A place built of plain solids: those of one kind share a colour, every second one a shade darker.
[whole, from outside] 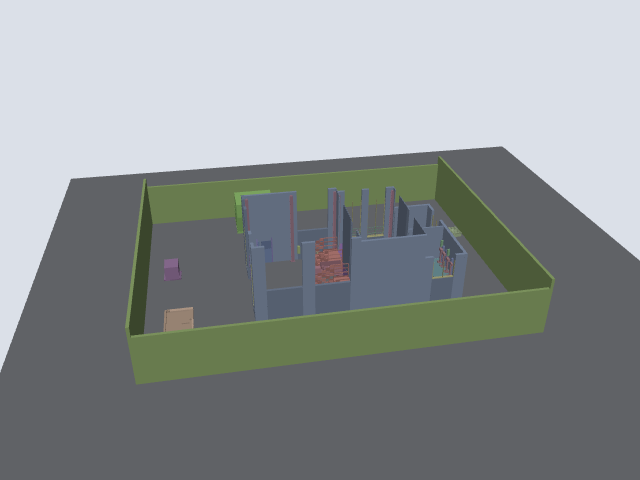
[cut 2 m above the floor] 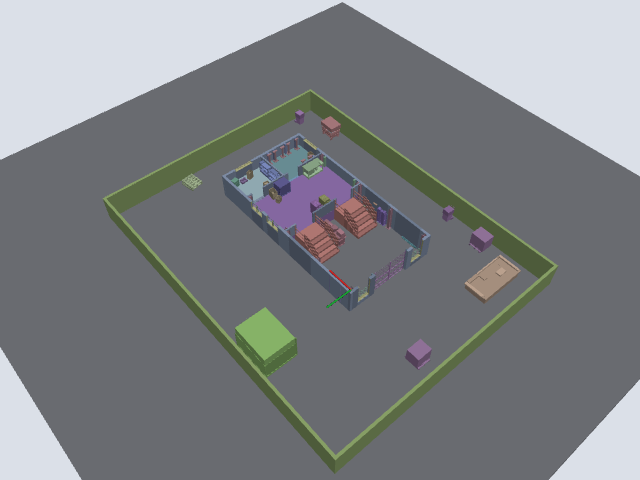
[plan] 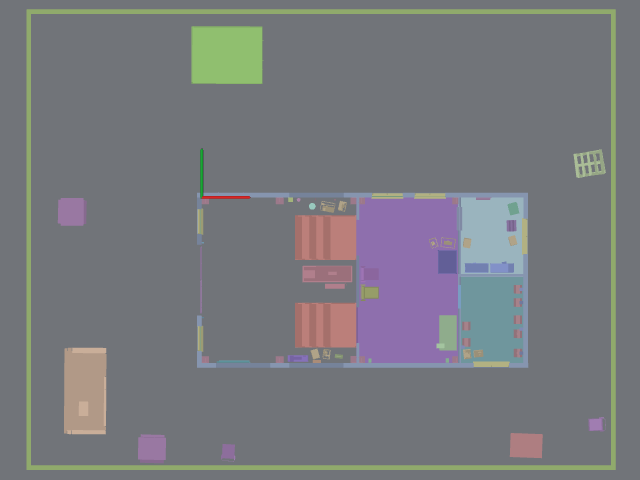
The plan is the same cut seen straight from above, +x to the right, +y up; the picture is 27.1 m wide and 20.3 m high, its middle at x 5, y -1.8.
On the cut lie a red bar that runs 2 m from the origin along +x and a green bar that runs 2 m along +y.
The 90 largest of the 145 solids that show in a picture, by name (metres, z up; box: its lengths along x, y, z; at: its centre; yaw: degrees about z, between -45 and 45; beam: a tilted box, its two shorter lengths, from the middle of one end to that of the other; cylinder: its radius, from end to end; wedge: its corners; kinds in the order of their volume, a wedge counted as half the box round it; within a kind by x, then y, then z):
{
 "yard_bound_1": {"box": [0.2, 19.48, 4.07], "at": [-7.32, -1.79, 1.99]},
 "yard_bound_2": {"box": [24.92, 0.2, 3.37], "at": [5.04, -11.43, 1.64]},
 "yard_bound_3": {"box": [24.92, 0.2, 3.37], "at": [5.04, 7.85, 1.64]},
 "yard_bound_4": {"box": [0.2, 19.48, 4.07], "at": [17.41, -1.79, 1.99]},
 "wall_1": {"box": [0.2, 0.71, 5.65], "at": [-0.1, -6.85, 2.77]},
 "wall_2": {"box": [0.2, 0.46, 5.65], "at": [-0.1, -5.22, 2.77]},
 "wall_3": {"box": [0.2, 0.46, 5.65], "at": [-0.1, -1.77, 2.77]},
 "wall_4": {"box": [0.2, 0.71, 5.65], "at": [-0.1, -0.15, 2.77]},
 "wall_5": {"box": [0.81, 0.2, 5.65], "at": [0.2, -7.1, 2.77]},
 "wall_6": {"box": [2.31, 0.2, 2.45], "at": [1.75, -7.1, 1.18]},
 "wall_7": {"box": [3.91, 0.2, 5.65], "at": [1.75, 0.1, 2.77]},
 "wall_8": {"box": [0.81, 0.2, 5.65], "at": [3.3, -7.1, 2.77]},
 "wall_9": {"box": [2.31, 0.2, 2.45], "at": [4.85, -7.1, 1.18]},
 "wall_10": {"box": [2.31, 0.2, 2.45], "at": [4.85, 0.1, 1.18]},
 "wall_11": {"box": [0.61, 0.2, 5.65], "at": [6.3, -7.1, 2.77]},
 "wall_12": {"box": [0.61, 0.2, 5.65], "at": [6.3, 0.1, 2.77]},
 "wall_13": {"box": [0.06, 0.85, 5.65], "at": [6.57, -6.58, 2.77]},
 "wall_14": {"box": [0.06, 2.2, 5.65], "at": [6.57, -3.55, 2.77]},
 "wall_15": {"box": [0.06, 0.95, 5.65], "at": [6.57, -0.47, 2.77]},
 "wall_16": {"box": [0.06, 2.2, 5.37], "at": [6.63, -3.55, 2.63]},
 "wall_17": {"box": [0.06, 0.95, 5.37], "at": [6.63, -0.47, 2.63]},
 "wall_18": {"box": [0.61, 0.2, 5.37], "at": [6.9, 0.1, 2.63]},
 "wall_19": {"box": [1.31, 0.2, 1.42], "at": [7.85, 0.1, 0.66]},
 "wall_20": {"box": [4.3, 0.2, 5.37], "at": [8.75, -7.1, 2.63]},
 "wall_21": {"box": [0.51, 0.2, 5.37], "at": [8.75, 0.1, 2.63]},
 "wall_22": {"box": [1.31, 0.2, 1.42], "at": [9.65, 0.1, 0.66]},
 "wall_23": {"box": [0.61, 0.2, 5.37], "at": [10.6, 0.1, 2.63]},
 "wall_24": {"box": [0.06, 2.3, 5.37], "at": [10.87, -5.85, 2.63]},
 "wall_25": {"box": [0.06, 0.46, 5.37], "at": [10.87, -3.47, 2.63]},
 "wall_26": {"box": [0.06, 1.96, 5.37], "at": [10.87, -2.38, 2.63]},
 "wall_27": {"box": [0.06, 0.4, 5.37], "at": [10.87, -0.2, 2.63]},
 "wall_28": {"box": [0.06, 2.3, 3.67], "at": [10.93, -5.85, 1.78]},
 "wall_29": {"box": [0.06, 1.9, 3.67], "at": [10.93, -2.35, 1.78]},
 "wall_30": {"box": [0.61, 0.2, 3.67], "at": [11.2, -7.1, 1.78]},
 "wall_31": {"box": [1.51, 0.2, 1.97], "at": [12.25, -7.1, 0.94]},
 "wall_32": {"box": [2.7, 0.06, 3.67], "at": [12.25, -3.33, 1.78]},
 "wall_33": {"box": [2.7, 0.06, 3.67], "at": [12.25, -3.27, 1.78]},
 "wall_34": {"box": [2.9, 0.2, 3.67], "at": [12.35, 0.1, 1.78]},
 "wall_35": {"box": [0.81, 0.2, 3.67], "at": [13.4, -7.1, 1.78]},
 "wall_36": {"box": [0.2, 3.9, 3.67], "at": [13.7, -5.25, 1.78]},
 "wall_37": {"box": [0.2, 0.91, 3.67], "at": [13.7, -2.85, 1.78]},
 "wall_38": {"box": [0.2, 1.51, 1.97], "at": [13.7, -1.65, 0.94]},
 "wall_39": {"box": [0.2, 1.11, 3.67], "at": [13.7, -0.35, 1.78]},
 "raised_floor_hall_1": {"box": [0.07, 1.59, 1.07], "at": [6.57, -5.4, 0.48]},
 "raised_floor_hall_2": {"box": [4.43, 7.13, 1.07], "at": [8.75, -3.5, 0.48]},
 "beyond_container_1": {"box": [0.02, 2.44, 1.48], "at": [-0.41, 6.02, 0.68], "yaw": -0.1},
 "beyond_container_2": {"box": [0.08, 2.44, 0.23], "at": [-0.4, 6.02, 0.06], "yaw": -0.1},
 "beyond_container_3": {"box": [3.0, 0.02, 1.48], "at": [1.06, 4.83, 0.68], "yaw": -0.1},
 "beyond_container_4": {"box": [3.0, 0.08, 0.23], "at": [1.06, 4.84, 0.06], "yaw": -0.1},
 "beyond_container_5": {"box": [3.0, 0.08, 0.23], "at": [1.07, 7.2, 0.06], "yaw": -0.1},
 "beyond_container_6": {"box": [3.0, 0.02, 1.48], "at": [1.07, 7.21, 0.68], "yaw": -0.1},
 "beyond_container_7": {"box": [2.93, 2.32, 2.59], "at": [1.08, 6.02, 1.24], "yaw": -0.1},
 "raised_floor_grind_1": {"box": [2.83, 3.83, 1.07], "at": [12.25, -5.15, 0.48]},
 "raised_floor_crib_1": {"box": [2.83, 3.43, 1.07], "at": [12.25, -1.65, 0.48]},
 "door_landing_1": {"box": [0.32, 1.9, 0.22], "at": [4.1, -5.4, 0.06]},
 "door_landing_2": {"box": [0.32, 1.9, 0.22], "at": [4.1, -1.7, 0.06]},
 "door_landing_3": {"box": [0.32, 1.9, 0.39], "at": [4.4, -5.4, 0.14]},
 "door_landing_4": {"box": [0.32, 1.9, 0.39], "at": [4.4, -1.7, 0.14]},
 "door_landing_5": {"box": [0.32, 1.9, 0.56], "at": [4.7, -5.4, 0.23]},
 "door_landing_6": {"box": [0.32, 1.9, 0.56], "at": [4.7, -1.7, 0.23]},
 "door_landing_7": {"box": [0.32, 1.9, 0.73], "at": [5.0, -5.4, 0.32]},
 "door_landing_8": {"box": [0.32, 1.9, 0.73], "at": [5.0, -1.7, 0.32]},
 "door_landing_9": {"box": [0.32, 1.9, 0.9], "at": [5.3, -5.4, 0.4]},
 "door_landing_10": {"box": [0.32, 1.9, 0.9], "at": [5.3, -1.7, 0.4]},
 "door_landing_11": {"box": [1.1, 1.9, 1.07], "at": [5.99, -5.4, 0.48]},
 "door_landing_12": {"box": [1.1, 1.9, 1.07], "at": [5.99, -1.7, 0.48]},
 "beyond_skip_1": {"box": [0.12, 3.6, 0.12], "at": [-5.76, -8.18, 1.18], "yaw": -0.3},
 "beyond_skip_2": {"box": [1.67, 3.38, 0.51], "at": [-4.93, -8.19, 0.86], "yaw": -0.3},
 "beyond_skip_3": {"box": [1.45, 0.23, 0.12], "at": [-4.76, -6.47, 1.18], "yaw": -0.3},
 "beyond_tote_tank_1": {"box": [1.0, 1.0, 0.23], "at": [-5.49, -0.61, 0.06], "yaw": 0.3},
 "beyond_tote_tank_2": {"box": [0.97, 1.18, 1.02], "at": [-5.48, -0.61, 0.63], "yaw": 0.3},
 "beyond_tote_tank_3": {"box": [1.18, 0.95, 1.02], "at": [-2.11, -10.63, 0.63], "yaw": -1.2},
 "card_cage_1": {"box": [0.8, 1.0, 0.12], "at": [10.39, -2.73, 1.03]},
 "card_cage_2": {"box": [0.76, 0.95, 1.45], "at": [10.39, -2.73, 1.7]},
 "beyond_wheeled_bin_1": {"box": [0.48, 0.51, 1.08], "at": [1.13, -10.74, 0.48], "yaw": -3.0},
 "beyond_wheeled_bin_2": {"box": [0.53, 0.6, 0.4], "at": [1.13, -10.74, 0.82], "yaw": -3.0},
 "beyond_wheeled_bin_3": {"box": [0.51, 0.48, 1.08], "at": [16.66, -9.61, 0.48], "yaw": 2.5},
 "beyond_wheeled_bin_4": {"box": [0.6, 0.53, 0.4], "at": [16.66, -9.61, 0.82], "yaw": 2.5},
 "wheelie_bin_1": {"box": [0.55, 0.43, 1.06], "at": [7.17, -4.03, 1.5]},
 "wheelie_bin_2": {"box": [0.62, 0.51, 1.12], "at": [7.17, -4.03, 1.53]},
 "centre_lathe_1": {"box": [0.51, 0.34, 0.61], "at": [4.54, -3.25, 0.93]},
 "centre_lathe_2": {"box": [0.35, 0.42, 0.57], "at": [5.19, -3.25, 0.84]},
 "centre_lathe_3": {"box": [2.11, 0.69, 0.05], "at": [5.31, -3.24, 0.65]},
 "centre_lathe_4": {"box": [1.98, 0.59, 0.24], "at": [5.32, -3.24, 0.75]},
 "beyond_waste_container_1": {"box": [1.36, 1.02, 0.34], "at": [13.72, -10.49, 1.12], "yaw": -2.1},
 "spill_kit_1": {"box": [0.62, 0.51, 1.12], "at": [7.17, -3.24, 1.53]},
 "fitters_bench_1": {"box": [0.69, 1.44, 0.15], "at": [10.41, -5.73, 1.16]},
 "fitters_bench_2": {"box": [0.75, 1.5, 0.1], "at": [10.41, -5.73, 1.86]},
 "door_leaf_1": {"box": [1.0, 0.044, 1.23], "at": [1.25, 0.0, 0.56]},
 "shelving_bay_1": {"box": [0.95, 0.36, 0.12], "at": [12.71, -2.99, 1.86]}
}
